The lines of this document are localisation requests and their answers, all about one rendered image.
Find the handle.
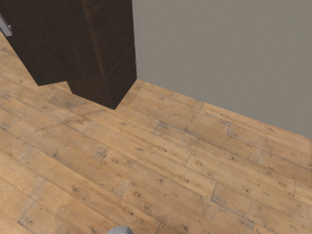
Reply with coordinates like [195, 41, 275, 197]
[0, 13, 13, 36]

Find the cupboard door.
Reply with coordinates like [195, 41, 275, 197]
[0, 0, 101, 87]

